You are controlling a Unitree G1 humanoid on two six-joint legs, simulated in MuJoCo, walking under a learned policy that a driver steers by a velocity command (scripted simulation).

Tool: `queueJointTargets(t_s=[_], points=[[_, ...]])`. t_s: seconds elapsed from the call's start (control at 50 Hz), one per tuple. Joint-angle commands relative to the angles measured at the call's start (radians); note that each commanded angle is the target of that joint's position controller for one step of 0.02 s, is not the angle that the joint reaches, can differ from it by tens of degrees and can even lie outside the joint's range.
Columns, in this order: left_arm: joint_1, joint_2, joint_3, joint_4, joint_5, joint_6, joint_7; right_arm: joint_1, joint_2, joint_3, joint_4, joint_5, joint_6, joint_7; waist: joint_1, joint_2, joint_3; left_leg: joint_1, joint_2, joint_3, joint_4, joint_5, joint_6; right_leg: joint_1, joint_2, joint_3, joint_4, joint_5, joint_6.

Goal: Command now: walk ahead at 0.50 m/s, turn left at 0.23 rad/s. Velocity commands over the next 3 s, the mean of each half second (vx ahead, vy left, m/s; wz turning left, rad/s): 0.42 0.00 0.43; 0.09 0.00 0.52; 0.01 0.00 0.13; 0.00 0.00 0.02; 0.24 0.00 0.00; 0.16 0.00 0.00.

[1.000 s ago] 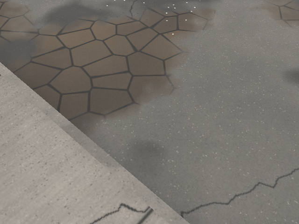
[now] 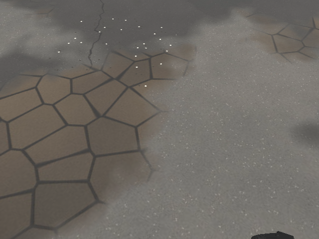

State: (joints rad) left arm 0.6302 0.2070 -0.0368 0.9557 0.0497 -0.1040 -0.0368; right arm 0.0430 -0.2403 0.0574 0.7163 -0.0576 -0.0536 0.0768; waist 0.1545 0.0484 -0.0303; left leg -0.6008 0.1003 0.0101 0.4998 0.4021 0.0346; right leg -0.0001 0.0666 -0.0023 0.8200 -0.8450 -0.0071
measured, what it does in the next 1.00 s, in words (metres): goes down, turning left: left foot 0.15 m lower, then right foot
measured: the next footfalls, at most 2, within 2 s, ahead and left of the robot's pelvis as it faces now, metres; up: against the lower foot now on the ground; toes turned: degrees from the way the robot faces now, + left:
left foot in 0.06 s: +0.22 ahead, +0.12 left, -0.15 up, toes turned +3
right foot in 0.44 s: +0.49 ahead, -0.06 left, -0.15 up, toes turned +20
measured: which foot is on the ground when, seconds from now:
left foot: up 0.00-0.04, down 0.06-0.46, up 0.48-0.86, down 0.88-1.00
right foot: down 0.00-0.06, up 0.08-0.42, down 0.44-0.88, up 0.90-1.00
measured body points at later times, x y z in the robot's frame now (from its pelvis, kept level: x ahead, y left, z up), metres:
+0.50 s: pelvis +0.29 +0.01 -0.08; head +0.32 +0.01 +0.37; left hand +0.48 +0.30 -0.13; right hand +0.40 -0.25 -0.21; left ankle +0.18 +0.12 -0.77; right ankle +0.45 -0.07 -0.80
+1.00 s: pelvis +0.34 +0.06 -0.06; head +0.35 +0.10 +0.39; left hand +0.32 +0.38 -0.18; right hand +0.62 -0.10 -0.14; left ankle +0.31 +0.14 -0.80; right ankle +0.43 -0.07 -0.73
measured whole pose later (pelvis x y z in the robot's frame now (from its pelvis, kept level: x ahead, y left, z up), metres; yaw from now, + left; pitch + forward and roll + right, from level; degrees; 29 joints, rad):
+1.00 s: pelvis +0.34 +0.06 -0.06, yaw +33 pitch +3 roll -1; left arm 0.13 0.30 0.10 0.74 0.01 0.02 0.03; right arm 0.18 -0.26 -0.07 0.66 -0.01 0.03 -0.02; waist 0.00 -0.05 0.01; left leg -0.32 -0.02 -0.01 0.51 -0.24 0.05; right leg -0.54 -0.04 -0.01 1.02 -0.44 0.06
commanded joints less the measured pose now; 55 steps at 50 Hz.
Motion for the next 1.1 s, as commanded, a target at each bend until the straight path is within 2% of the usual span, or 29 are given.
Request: queueJointTargets(t_s=[0.02,0.04,0.06,0.08,0.1,0.12,0.14,0.18,0.22,0.3,0.34,0.42,0.44,0.46,0.48,0.5,0.54,0.6,0.68,0.74,0.84,0.86,0.88,0.9,0.92,0.96,0.98,1.02,1.1], points=[[-0.058,0.179,0.062,0.004,-0.094,0.045,0.031,0.089,-0.139,-0.082,-0.001,0.171,-0.037,-0.017,-0.156,-0.005,0.128,0.207,-0.054,-0.030,-0.179,-0.043,0.057,-0.084,-0.181,0.110,0.138,0.938,-0.111],[-0.070,0.173,0.064,0.019,-0.065,0.049,0.030,0.318,-0.155,-0.103,0.076,0.141,-0.038,-0.020,-0.257,-0.039,0.002,0.503,-0.051,0.013,-0.143,0.051,0.068,-0.190,-0.152,0.056,0.414,0.983,-0.082],[-0.041,0.104,0.064,0.027,-0.055,0.031,0.032,0.500,-0.204,-0.124,0.163,0.108,-0.028,-0.019,-0.300,0.076,-0.111,0.842,0.029,-0.044,0.004,0.342,0.103,-0.468,-0.058,-0.028,0.841,0.635,-0.020],[0.138,0.007,0.035,0.004,-0.060,0.004,0.021,0.513,-0.238,-0.115,0.169,0.065,-0.019,-0.019,-0.196,0.246,-0.298,1.208,0.197,-0.327,0.270,0.594,0.246,-0.837,-0.033,0.060,1.188,0.032,0.036],[0.102,0.102,0.041,-0.043,-0.079,-0.021,0.020,0.539,-0.211,-0.128,0.162,0.080,0.004,-0.021,-0.259,0.233,-0.436,1.276,0.218,-0.447,0.201,0.337,0.324,-0.910,-0.083,0.133,1.106,0.099,0.049],[-0.050,0.082,0.031,-0.139,-0.124,-0.036,0.028,0.505,-0.267,-0.160,0.169,0.086,0.017,-0.035,-0.275,0.223,-0.415,1.222,0.296,-0.675,-0.017,-0.422,0.403,-1.068,-0.104,0.126,1.072,0.204,0.046],[-0.212,0.139,0.052,-0.177,-0.121,-0.035,0.060,0.355,-0.202,-0.144,0.112,0.075,0.013,-0.052,-0.250,-0.022,-0.265,0.938,0.267,-0.725,-0.170,-0.728,0.338,-1.045,-0.151,0.103,0.853,0.433,0.033],[-0.271,0.127,0.066,-0.199,-0.074,-0.005,0.095,0.216,-0.174,-0.123,0.076,0.047,-0.016,-0.067,-0.132,-0.115,-0.050,0.466,0.270,-0.721,-0.239,-0.549,0.328,-0.887,-0.167,0.134,0.701,0.539,0.042],[-0.246,0.092,0.072,-0.201,-0.039,0.017,0.099,0.175,-0.154,-0.122,0.062,0.045,-0.021,-0.074,-0.073,-0.047,0.033,0.196,0.153,-0.495,-0.230,-0.416,0.290,-0.721,-0.211,0.150,0.444,0.538,0.093],[-0.445,0.065,0.072,-0.259,-0.030,0.012,0.084,0.244,-0.169,-0.140,0.063,0.075,-0.019,-0.110,-0.131,0.018,0.006,0.068,-0.016,-0.252,-0.217,-0.258,0.211,-0.449,-0.116,0.071,-0.025,0.879,0.099],[-0.534,0.076,0.077,-0.298,-0.048,0.011,0.080,0.295,-0.169,-0.148,0.074,0.088,-0.003,-0.120,-0.161,0.032,0.007,0.132,-0.028,-0.262,-0.176,-0.235,0.188,-0.418,-0.056,0.070,-0.150,0.966,0.101],[-0.554,0.133,0.109,-0.336,-0.039,0.006,0.066,0.312,-0.139,-0.158,0.056,0.096,0.029,-0.131,-0.145,0.047,-0.025,0.275,-0.042,-0.365,-0.023,-0.343,0.116,-0.339,-0.032,0.095,-0.322,0.928,0.058],[-0.504,0.144,0.118,-0.329,-0.034,0.005,0.066,0.290,-0.113,-0.155,0.035,0.092,0.031,-0.131,-0.116,0.042,-0.047,0.260,-0.077,-0.363,0.056,-0.376,0.085,-0.249,-0.059,0.093,-0.361,0.956,0.030],[-0.382,0.190,0.132,-0.316,-0.024,0.005,0.074,0.269,-0.063,-0.143,0.003,0.079,0.026,-0.126,-0.067,-0.030,-0.130,0.140,-0.141,-0.302,0.262,-0.526,0.030,-0.023,-0.192,0.174,-0.341,1.184,-0.025],[-0.320,0.241,0.142,-0.315,-0.024,0.020,0.073,0.454,-0.001,-0.120,0.001,0.073,0.015,-0.116,-0.127,-0.317,-0.307,-0.068,-0.255,-0.210,0.569,-1.110,-0.033,0.284,-0.489,0.447,-0.288,1.435,-0.200],[-0.311,0.233,0.147,-0.312,-0.052,0.035,0.062,0.482,-0.095,-0.126,-0.014,0.081,0.012,-0.106,-0.120,-0.382,-0.393,-0.175,-0.188,-0.184,0.735,-1.148,-0.052,0.319,-0.558,0.638,-0.353,1.155,-0.266],[-0.423,0.143,0.124,-0.338,-0.039,0.058,0.067,0.301,-0.174,-0.162,-0.031,0.083,0.056,-0.120,-0.108,-0.186,-0.191,-0.226,-0.117,-0.109,0.806,-0.965,-0.089,0.088,-0.424,0.452,-0.431,0.866,-0.205],[-0.580,0.147,0.130,-0.344,-0.017,0.075,0.055,0.311,-0.121,-0.167,-0.042,0.080,0.113,-0.121,-0.196,-0.210,-0.046,-0.009,-0.082,-0.053,0.726,-0.834,-0.100,-0.306,-0.306,0.213,-0.530,0.817,-0.179],[-0.585,0.172,0.145,-0.330,-0.032,0.064,0.054,0.254,-0.081,-0.154,-0.063,0.070,0.112,-0.104,-0.190,-0.186,-0.087,0.085,-0.059,-0.031,0.507,-0.746,-0.079,-0.303,-0.340,0.115,-0.544,0.901,-0.211],[-0.574,0.203,0.156,-0.315,-0.047,0.073,0.060,0.188,-0.099,-0.154,-0.091,0.071,0.114,-0.089,-0.173,-0.195,-0.112,0.157,-0.050,-0.017,0.364,-0.709,-0.059,-0.267,-0.377,0.090,-0.549,0.859,-0.212],[-0.548,0.226,0.168,-0.292,-0.073,0.095,0.060,0.200,-0.117,-0.173,-0.094,0.069,0.121,-0.073,-0.188,-0.191,-0.095,0.321,-0.103,0.056,0.061,-0.635,0.010,-0.248,-0.369,0.022,-0.448,0.717,-0.132],[-0.509,0.199,0.162,-0.273,-0.072,0.102,0.059,0.226,-0.133,-0.181,-0.085,0.063,0.119,-0.078,-0.190,-0.148,-0.083,0.412,-0.110,0.025,-0.028,-0.589,0.041,-0.306,-0.334,-0.013,-0.372,0.666,-0.079],[-0.487,0.140,0.145,-0.276,-0.049,0.107,0.051,0.243,-0.212,-0.199,-0.093,0.059,0.114,-0.091,-0.168,0.076,-0.063,0.524,0.067,-0.231,-0.151,-0.401,0.109,-0.471,-0.232,-0.128,-0.129,0.506,0.019],[-0.528,0.129,0.136,-0.333,-0.029,0.104,0.055,0.221,-0.293,-0.208,-0.121,0.042,0.108,-0.096,-0.173,0.296,-0.027,0.539,0.266,-0.505,-0.191,-0.281,0.282,-0.710,-0.093,-0.118,0.083,0.227,0.084],[-0.584,0.178,0.150,-0.333,-0.036,0.101,0.060,0.239,-0.245,-0.196,-0.126,0.018,0.087,-0.092,-0.228,0.185,-0.071,0.491,0.263,-0.488,-0.196,-0.304,0.324,-0.703,-0.108,0.015,0.249,0.216,0.079],[-0.537,0.181,0.160,-0.296,-0.046,0.107,0.064,0.144,-0.181,-0.172,-0.122,0.040,0.061,-0.095,-0.167,0.080,-0.072,0.477,0.162,-0.333,-0.171,-0.318,0.224,-0.689,-0.130,0.058,0.297,0.357,0.068],[-0.524,0.186,0.161,-0.287,-0.038,0.110,0.070,0.099,-0.153,-0.161,-0.124,0.056,0.058,-0.098,-0.153,0.074,-0.072,0.476,0.141,-0.295,-0.164,-0.276,0.194,-0.677,-0.138,0.063,0.277,0.416,0.073],[-0.501,0.165,0.157,-0.277,-0.040,0.110,0.067,0.075,-0.119,-0.145,-0.118,0.051,0.056,-0.106,-0.134,0.064,-0.089,0.447,0.107,-0.231,-0.153,-0.141,0.188,-0.588,-0.128,0.054,0.270,0.493,0.084],[-0.538,0.118,0.134,-0.284,-0.050,0.109,0.058,0.087,-0.123,-0.147,-0.095,0.047,0.057,-0.110,-0.158,0.069,-0.088,0.484,0.090,-0.204,-0.135,-0.147,0.185,-0.486,-0.132,0.048,0.013,0.522,0.088]])
Over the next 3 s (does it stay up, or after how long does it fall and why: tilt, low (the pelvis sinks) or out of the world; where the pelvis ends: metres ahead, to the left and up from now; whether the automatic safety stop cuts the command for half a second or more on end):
stays up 0.60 0.17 -0.06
